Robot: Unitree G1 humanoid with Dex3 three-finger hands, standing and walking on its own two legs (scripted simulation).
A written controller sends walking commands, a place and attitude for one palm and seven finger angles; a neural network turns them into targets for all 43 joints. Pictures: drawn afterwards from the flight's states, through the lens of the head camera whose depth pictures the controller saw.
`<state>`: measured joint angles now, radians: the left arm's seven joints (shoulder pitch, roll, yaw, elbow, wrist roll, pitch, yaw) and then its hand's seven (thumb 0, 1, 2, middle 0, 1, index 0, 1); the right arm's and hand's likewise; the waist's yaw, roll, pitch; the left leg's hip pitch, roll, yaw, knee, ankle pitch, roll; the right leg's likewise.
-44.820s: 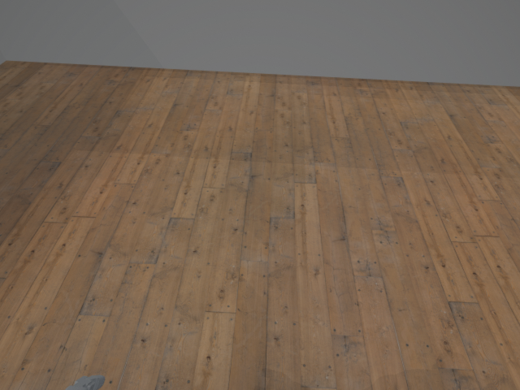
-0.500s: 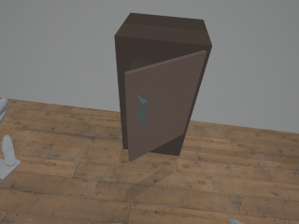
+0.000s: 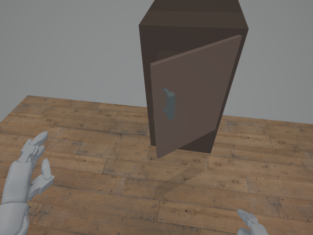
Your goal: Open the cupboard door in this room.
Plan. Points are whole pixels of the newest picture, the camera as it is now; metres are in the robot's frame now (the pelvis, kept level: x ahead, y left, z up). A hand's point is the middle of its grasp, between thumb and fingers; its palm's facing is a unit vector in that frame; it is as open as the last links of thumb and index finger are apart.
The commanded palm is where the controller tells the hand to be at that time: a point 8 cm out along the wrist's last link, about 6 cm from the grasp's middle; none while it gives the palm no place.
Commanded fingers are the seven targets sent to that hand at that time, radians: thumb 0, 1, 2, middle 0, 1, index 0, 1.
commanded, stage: let the arm hang, fingers relaxed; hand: left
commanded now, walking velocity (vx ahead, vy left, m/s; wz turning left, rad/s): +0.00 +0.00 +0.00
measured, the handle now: (167, 103) +0.60 +0.01 -0.03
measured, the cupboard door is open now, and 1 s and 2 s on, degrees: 40 40 40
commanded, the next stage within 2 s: look to check the result in 1.02 s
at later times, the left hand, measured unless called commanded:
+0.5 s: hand out of the picture -0.07 +0.20 -0.16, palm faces +0.05 -0.97 -0.22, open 7.3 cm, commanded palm none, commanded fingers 0.00 0.90 0.90 -0.20 -0.30 -0.20 -0.30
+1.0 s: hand out of the picture -0.01 +0.18 -0.16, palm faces +0.05 -0.98 -0.18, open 7.3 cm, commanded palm none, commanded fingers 0.00 0.90 0.90 -0.20 -0.30 -0.20 -0.30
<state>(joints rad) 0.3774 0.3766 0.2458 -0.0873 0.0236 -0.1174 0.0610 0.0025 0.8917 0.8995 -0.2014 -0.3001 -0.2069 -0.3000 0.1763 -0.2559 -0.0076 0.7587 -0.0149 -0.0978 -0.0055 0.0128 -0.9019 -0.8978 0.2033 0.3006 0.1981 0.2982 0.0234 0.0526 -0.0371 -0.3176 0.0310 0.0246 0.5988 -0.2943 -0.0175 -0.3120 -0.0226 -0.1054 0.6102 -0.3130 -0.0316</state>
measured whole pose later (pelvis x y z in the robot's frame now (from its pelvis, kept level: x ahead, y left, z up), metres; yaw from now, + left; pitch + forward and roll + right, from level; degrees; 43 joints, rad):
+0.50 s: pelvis -0.01 +0.02 +0.01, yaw +1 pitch -1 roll +0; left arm 0.33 0.19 0.01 1.16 0.01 0.02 0.02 0.00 0.93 0.90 -0.20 -0.30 -0.20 -0.30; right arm 0.30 -0.14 0.00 1.13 -0.02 0.02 -0.03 0.01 -0.91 -0.90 0.20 0.30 0.19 0.30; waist 0.01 0.01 0.07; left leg -0.22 0.00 0.02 0.43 -0.19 0.01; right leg -0.20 -0.04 -0.12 0.42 -0.20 -0.01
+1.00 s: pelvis -0.01 +0.02 +0.01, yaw +0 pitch -2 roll +0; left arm 0.27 0.13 0.02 1.14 0.02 0.00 0.03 0.01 0.92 0.90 -0.20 -0.30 -0.20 -0.30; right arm 0.31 -0.10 -0.01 1.15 -0.02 0.00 -0.03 0.01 -0.91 -0.90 0.20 0.30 0.19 0.30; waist 0.00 0.01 0.04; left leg -0.20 0.00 0.03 0.43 -0.20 0.01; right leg -0.19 -0.04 -0.10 0.45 -0.22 -0.01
